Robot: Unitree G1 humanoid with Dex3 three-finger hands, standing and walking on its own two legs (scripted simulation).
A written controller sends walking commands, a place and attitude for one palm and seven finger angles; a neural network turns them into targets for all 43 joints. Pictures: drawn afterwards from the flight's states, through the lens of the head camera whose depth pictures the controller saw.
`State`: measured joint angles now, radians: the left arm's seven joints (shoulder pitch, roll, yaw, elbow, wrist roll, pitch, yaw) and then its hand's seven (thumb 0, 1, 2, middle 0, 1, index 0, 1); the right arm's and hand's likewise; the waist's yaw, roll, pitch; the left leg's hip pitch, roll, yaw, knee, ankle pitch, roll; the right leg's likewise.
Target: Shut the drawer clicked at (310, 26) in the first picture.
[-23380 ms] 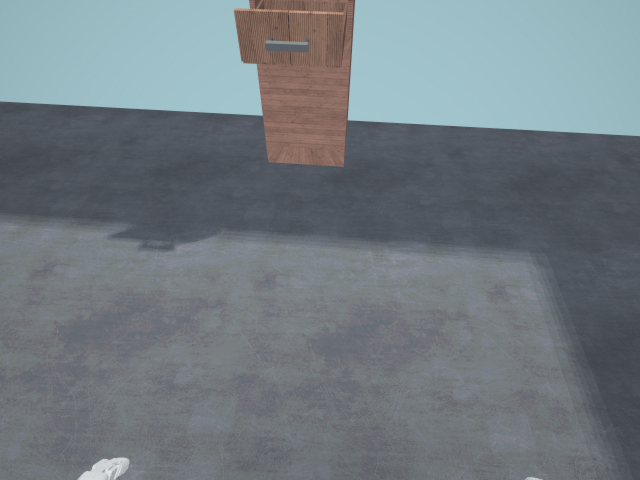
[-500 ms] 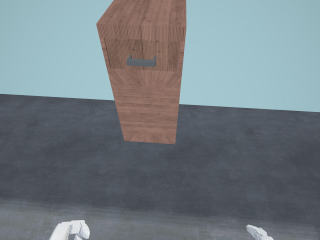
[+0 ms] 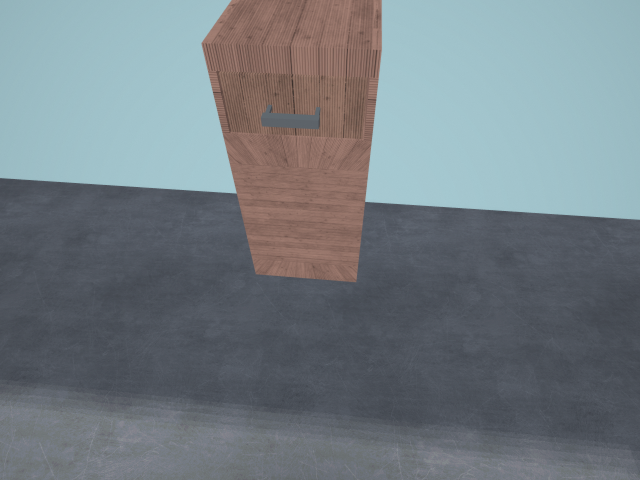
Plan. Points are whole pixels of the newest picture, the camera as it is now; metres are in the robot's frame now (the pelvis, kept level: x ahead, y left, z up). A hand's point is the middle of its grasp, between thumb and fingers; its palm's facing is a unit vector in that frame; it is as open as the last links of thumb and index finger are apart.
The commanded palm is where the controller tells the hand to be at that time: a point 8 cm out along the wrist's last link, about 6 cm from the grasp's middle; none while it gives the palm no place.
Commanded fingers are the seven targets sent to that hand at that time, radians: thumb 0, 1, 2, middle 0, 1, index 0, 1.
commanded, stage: let the arm hang, fingers relaxed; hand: left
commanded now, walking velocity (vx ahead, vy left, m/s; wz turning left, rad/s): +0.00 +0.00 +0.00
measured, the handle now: (292, 115) +0.89 +0.13 -0.04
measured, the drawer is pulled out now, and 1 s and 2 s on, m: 0.00 0.00 0.00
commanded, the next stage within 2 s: look to check the result in 0.38 s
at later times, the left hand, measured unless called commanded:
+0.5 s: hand out of the picture +0.01 +0.16 -0.17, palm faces +0.03 -0.98 -0.21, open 7.3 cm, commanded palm none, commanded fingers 0.00 0.90 0.90 -0.20 -0.30 -0.20 -0.30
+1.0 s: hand out of the picture +0.02 +0.15 -0.17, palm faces +0.03 -0.98 -0.22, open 7.4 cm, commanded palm none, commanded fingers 0.00 0.90 0.90 -0.20 -0.30 -0.20 -0.30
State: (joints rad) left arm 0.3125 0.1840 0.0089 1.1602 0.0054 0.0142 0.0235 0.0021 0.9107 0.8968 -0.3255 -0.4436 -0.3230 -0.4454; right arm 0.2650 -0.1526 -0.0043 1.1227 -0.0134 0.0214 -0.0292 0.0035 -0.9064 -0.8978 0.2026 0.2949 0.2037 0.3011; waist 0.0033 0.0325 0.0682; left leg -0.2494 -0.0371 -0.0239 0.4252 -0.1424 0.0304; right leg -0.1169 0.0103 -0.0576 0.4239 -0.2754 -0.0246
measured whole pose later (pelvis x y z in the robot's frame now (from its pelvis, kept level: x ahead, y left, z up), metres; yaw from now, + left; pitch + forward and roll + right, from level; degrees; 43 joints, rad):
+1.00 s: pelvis +0.02 -0.03 +0.00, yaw -1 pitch -2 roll +0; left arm 0.25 0.16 0.02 1.14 0.00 -0.01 0.03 0.00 0.91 0.90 -0.20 -0.30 -0.20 -0.30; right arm 0.23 -0.18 -0.01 1.13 -0.01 0.01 -0.04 0.00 -0.91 -0.90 0.20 0.29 0.20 0.30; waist 0.00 0.02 0.07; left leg -0.21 0.00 -0.03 0.42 -0.17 -0.01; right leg -0.07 0.05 -0.06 0.39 -0.29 -0.06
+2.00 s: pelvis +0.03 -0.03 +0.00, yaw -1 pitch -2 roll +0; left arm 0.21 0.20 0.02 1.13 0.00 -0.01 0.02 0.00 0.91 0.90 -0.20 -0.30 -0.20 -0.30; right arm 0.20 -0.21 -0.01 1.14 -0.01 0.00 -0.04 0.00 -0.91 -0.90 0.20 0.29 0.20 0.30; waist 0.00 0.01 0.07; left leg -0.18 -0.01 -0.02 0.38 -0.17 -0.01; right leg -0.04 0.04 -0.05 0.35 -0.28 -0.06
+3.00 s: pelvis +0.03 -0.03 +0.00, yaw -1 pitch -2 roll +0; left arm 0.19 0.23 0.02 1.14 0.00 -0.01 0.02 0.00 0.91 0.90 -0.20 -0.30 -0.20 -0.30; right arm 0.18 -0.25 -0.01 1.14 -0.01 0.00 -0.03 0.00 -0.91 -0.90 0.20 0.29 0.20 0.30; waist 0.00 0.01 0.07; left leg -0.17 0.00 -0.02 0.36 -0.16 -0.01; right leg -0.02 0.05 -0.04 0.32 -0.27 -0.06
